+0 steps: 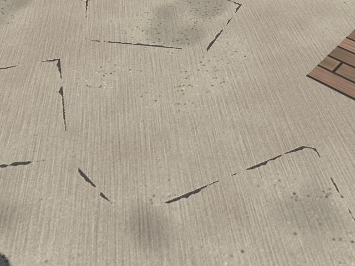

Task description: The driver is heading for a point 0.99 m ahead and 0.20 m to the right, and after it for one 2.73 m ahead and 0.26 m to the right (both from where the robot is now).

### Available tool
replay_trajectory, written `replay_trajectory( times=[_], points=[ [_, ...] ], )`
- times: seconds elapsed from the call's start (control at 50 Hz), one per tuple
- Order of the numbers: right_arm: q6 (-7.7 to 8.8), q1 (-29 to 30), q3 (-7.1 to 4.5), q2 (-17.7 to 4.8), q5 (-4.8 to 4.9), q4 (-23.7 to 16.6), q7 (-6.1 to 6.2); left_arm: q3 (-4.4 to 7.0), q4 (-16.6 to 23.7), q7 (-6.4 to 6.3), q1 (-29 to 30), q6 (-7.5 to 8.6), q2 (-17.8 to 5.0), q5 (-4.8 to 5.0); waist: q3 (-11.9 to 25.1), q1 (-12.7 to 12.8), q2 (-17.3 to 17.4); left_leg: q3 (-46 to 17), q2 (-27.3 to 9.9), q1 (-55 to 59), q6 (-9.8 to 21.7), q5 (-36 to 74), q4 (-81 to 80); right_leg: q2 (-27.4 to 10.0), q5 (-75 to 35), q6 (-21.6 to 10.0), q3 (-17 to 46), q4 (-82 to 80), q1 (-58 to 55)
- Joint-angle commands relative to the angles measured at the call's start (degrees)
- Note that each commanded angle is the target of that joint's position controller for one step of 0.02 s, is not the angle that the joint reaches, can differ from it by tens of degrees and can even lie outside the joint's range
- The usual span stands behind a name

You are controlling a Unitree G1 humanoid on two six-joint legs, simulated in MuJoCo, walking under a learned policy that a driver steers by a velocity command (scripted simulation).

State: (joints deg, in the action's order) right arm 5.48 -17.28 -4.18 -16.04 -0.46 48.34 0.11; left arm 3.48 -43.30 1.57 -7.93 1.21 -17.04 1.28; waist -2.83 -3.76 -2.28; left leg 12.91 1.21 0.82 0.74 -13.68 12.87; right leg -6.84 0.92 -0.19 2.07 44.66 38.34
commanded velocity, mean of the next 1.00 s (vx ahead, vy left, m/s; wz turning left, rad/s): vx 0.50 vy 0.00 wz -0.45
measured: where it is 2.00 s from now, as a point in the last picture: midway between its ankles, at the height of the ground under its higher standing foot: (245, 142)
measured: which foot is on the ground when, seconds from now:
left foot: down 0.00-0.16, up 0.18-0.64, down 0.66-1.00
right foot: up 0.00-0.14, down 0.16-0.66, up 0.68-1.00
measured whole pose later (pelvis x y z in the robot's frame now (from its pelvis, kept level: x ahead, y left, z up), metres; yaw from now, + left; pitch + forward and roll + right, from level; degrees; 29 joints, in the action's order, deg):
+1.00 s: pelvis +0.55 -0.12 +0.00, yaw -26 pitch +2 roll +2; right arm 4.8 -21.3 -3.2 -16.0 0.9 49.1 -1.0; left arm 2.3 -38.2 0.8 -6.1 3.5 -15.9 0.6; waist -1.8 -5.7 -2.1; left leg 1.3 2.7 -3.6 1.5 -12.4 14.3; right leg -4.9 4.7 0.2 2.9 39.0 35.2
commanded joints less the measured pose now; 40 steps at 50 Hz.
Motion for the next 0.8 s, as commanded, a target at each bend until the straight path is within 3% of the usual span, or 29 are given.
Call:
replay_trajectory(
  times=[0.02,0.06,0.1,0.12,0.14,0.16,0.18,0.2,0.22,0.24,0.26,0.28,0.3,0.36,0.46,0.52,0.56,0.62,0.64,0.66,0.68,0.7,0.72,0.74,0.76,0.8],
  points=[
    [0.01,1.7,-2.54,-10.08,0.87,-3.06,0.51,-0.07,5.52,1.12,5.51,0.66,-1.68,-0.05,-2.76,-0.17,3.98,-3.39,-17.03,-1.3,8.4,17.45,-5.37,0.2,-2.11,-1.2,-2.21,-5.57,-0.88],
    [-0.9,1.0,-2.94,-10.92,1.61,-2.39,0.52,0.22,6.99,1.61,7.1,0.53,-2.48,-0.08,-3.03,0.08,4.46,-2.4,-18.23,2.92,7.53,21.78,-2.71,1.09,1.69,-2.68,-3.51,-7.5,-0.28],
    [-1.76,1.86,-3.42,-12.5,2.18,-2.5,0.7,1.1,7.67,1.8,5.33,0.22,-4.05,-0.16,-0.58,2.3,6.04,-0.91,-18.47,5.32,6.28,38.31,3.89,4.18,7.51,-4.84,-6.44,-7.96,-5.09],
    [-2.26,2.5,-3.61,-13.18,2.5,-2.72,0.77,2.02,7.1,1.71,1.33,-0.03,-5.53,-0.05,2.26,4.9,6.87,-0.12,-17.99,5.37,5.57,47.05,10.57,6.53,10.24,-6.22,-8.12,-7.86,-10.73],
    [-2.75,3.62,-3.45,-13.01,2.8,-3.03,0.81,3.56,5.16,1.34,-6.74,-0.2,-7.84,0.21,6.43,9.73,6.24,1.49,-16.13,2.49,4.04,50.15,21.51,9.45,8.61,-8.11,-9.36,-10.84,-21.55],
    [-2.6,2.95,-2.65,-11.27,1.96,-3.6,1.04,5.75,2.32,0.33,-16.96,-0.74,-12.1,0.35,11.66,14.15,3.02,1.9,-13.81,-8.83,1.36,39.34,37.45,8.82,6.75,-10.64,-4.38,-12.44,-38.79],
    [-1.57,-1.54,-0.04,-2.43,-0.85,-6.61,0.66,6.82,2.22,-0.53,-16.35,-0.72,-18.99,0.94,14.05,7.6,-13.45,-0.44,-3.39,-34.72,-2.77,-13.31,58.28,-5.67,12.83,-19.71,25.44,-16.54,-56.1],
    [0.8,1.05,0.34,-4.77,0.93,-7.85,0.06,5.68,5.16,0.1,-16.6,0.68,-16.78,0.15,24.48,9.42,-8.83,-16.05,1.37,-43.21,-2.76,-22.79,67.88,-12.7,24.48,-25.98,48.34,-27.09,-62.04],
    [2.18,7.44,-0.65,-8.88,3.31,-9.38,-0.46,4.47,4.64,0.45,-14.95,1.76,-12.29,-0.2,17.08,11.14,-3.75,-18.33,-1.94,-48.89,-1.28,-17.12,67.55,-11.64,22.15,-22.23,41.35,-29.59,-58.43],
    [2.99,8.66,-0.35,-8.47,3.08,-9.71,-0.36,3.91,4.57,0.44,-12.44,2.4,-10.41,0.02,11.43,9.25,-1.31,-18.02,-4.53,-48.17,-0.04,-11.92,62.81,-9.22,17.59,-19.93,33.63,-29.05,-50.94],
    [3.21,8.53,-0.53,-8.44,1.41,-8.84,0.17,3.27,5.17,0.33,-8.2,2.57,-8.37,0.0,7.96,6.58,1.71,-18.09,-6.66,-44.23,-0.1,-8.41,57.51,-6.73,10.51,-17.89,27.56,-28.7,-42.79],
    [2.75,7.82,-0.98,-8.97,0.28,-8.29,0.37,2.54,6.13,0.08,-5.61,2.63,-6.39,-0.62,6.6,4.66,1.69,-18.4,-7.87,-39.98,-0.15,-5.62,54.12,-4.7,4.69,-16.78,23.29,-29.81,-37.54],
    [2.09,6.91,-1.14,-9.04,0.14,-8.44,0.18,2.54,6.79,-0.16,-4.75,2.67,-6.83,-1.16,6.36,3.41,-0.31,-18.52,-7.98,-37.16,-0.8,-4.58,52.56,-4.52,0.32,-17.5,22.55,-30.74,-33.99],
    [0.64,8.19,-0.64,-6.66,-0.51,-9.06,0.13,2.97,6.26,-1.22,-6.33,2.88,-8.27,-0.51,4.59,3.15,1.39,-16.62,-7.3,-35.67,-3.36,-0.79,44.17,-2.27,-6.92,-17.26,16.65,-32.09,-28.5],
    [0.68,18.44,0.61,-3.91,-0.02,-11.96,-0.59,3.26,4.87,-2.54,-10.3,2.08,-9.25,-0.05,2.04,7.06,-1.44,-15.56,-3.17,-32.01,-4.84,17.43,23.25,2.24,-0.45,-12.88,12.34,-31.47,-24.63],
    [1.26,22.26,0.44,-4.83,0.77,-13.41,-1.31,3.32,3.62,-2.64,-13.2,1.67,-9.19,0.28,1.46,8.55,-2.22,-16.4,-1.69,-30.02,-4.14,19.42,17.88,0.9,3.12,-12.02,15.73,-29.38,-26.5],
    [1.74,22.52,-0.03,-6.07,0.85,-13.73,-1.74,3.23,3.18,-2.86,-14.05,1.24,-8.6,0.38,1.71,8.23,-2.74,-17.58,-1.3,-29.87,-3.09,16.55,15.09,-0.34,3.85,-11.44,19.09,-25.94,-30.63],
    [2.54,16.27,-0.98,-7.67,0.78,-12.15,-1.82,3.16,3.06,-3.05,-12.87,0.71,-7.99,-0.03,3.35,4.84,-5.35,-16.03,-1.05,-23.1,-0.19,11.64,12.76,-1.3,-2.84,-9.95,20.99,-20.22,-33.7],
    [2.85,10.64,-1.81,-9.13,0.18,-10.71,-1.52,2.48,3.23,-2.84,-12.6,0.78,-6.16,-0.29,7.1,2.15,-4.71,-15.74,-1.86,-14.07,1.83,12.59,11.5,1.5,-8.06,-8.41,18.85,-13.66,-32.77],
    [2.94,2.35,-2.46,-11.65,-0.78,-9.96,-1.14,1.31,4.17,-2.62,-12.69,0.91,-3.54,-1.19,15.19,-1.4,-0.39,-23.82,-10.11,0.49,5.68,10.74,13.62,4.49,-1.98,-6.42,15.25,0.79,-26.34],
    [2.22,-4.05,-3.82,-16.15,-1.21,-7.24,-1.46,0.27,4.67,-2.59,-21.22,1.48,-0.07,0.48,21.99,1.35,18.35,-50.21,-21.86,19.35,15.66,-1.47,8.97,13.46,24.43,-1.76,8.31,20.07,-5.53],
    [2.0,-4.19,-2.76,-11.21,0.84,-6.97,-1.97,0.67,3.44,-2.71,-21.39,1.83,-4.75,1.07,19.3,0.4,16.77,-59.33,-23.92,19.23,16.06,-14.66,4.55,10.67,31.84,-1.21,10.06,28.05,2.95],
    [1.67,-1.31,-1.77,-7.66,1.23,-7.47,-1.78,1.53,3.96,-2.6,-14.74,1.89,-8.09,1.04,11.07,-1.04,10.47,-51.22,-21.57,12.42,13.69,-15.3,3.58,8.52,27.05,-1.09,10.02,30.31,5.61],
    [1.21,1.5,-1.27,-6.82,0.51,-7.97,-1.65,1.44,5.05,-2.68,-10.15,1.98,-7.9,0.37,7.05,-0.42,6.14,-44.07,-19.19,5.75,12.16,-9.69,3.03,6.59,23.34,-1.09,7.64,29.44,4.6],
    [0.94,3.2,-0.91,-5.95,0.15,-7.56,-1.58,1.46,6.07,-2.53,-7.03,2.35,-7.2,-0.49,3.35,0.5,4.89,-39.23,-17.19,-0.13,12.03,-2.8,1.77,5.06,20.7,-1.07,6.81,25.98,4.09],
    [1.09,3.97,-0.26,-4.75,-0.31,-7.05,-1.42,1.29,6.12,-1.93,-7.48,2.45,-5.31,-0.51,2.99,2.82,7.13,-33.15,-14.29,-5.27,11.39,5.3,-0.38,2.61,18.24,-1.15,5.29,20.48,-0.51]
  ],
)
Next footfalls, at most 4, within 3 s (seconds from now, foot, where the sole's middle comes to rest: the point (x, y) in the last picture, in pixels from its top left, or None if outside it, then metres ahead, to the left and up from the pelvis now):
0.16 right None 0.26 -0.13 -0.78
0.66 left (182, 236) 0.59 -0.02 -0.78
1.14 right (264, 201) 0.71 -0.36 -0.78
1.66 left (218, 139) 1.05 -0.22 -0.78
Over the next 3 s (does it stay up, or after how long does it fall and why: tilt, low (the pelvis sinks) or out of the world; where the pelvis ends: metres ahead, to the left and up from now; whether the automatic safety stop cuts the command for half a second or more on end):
stays up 0.99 -0.29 0.00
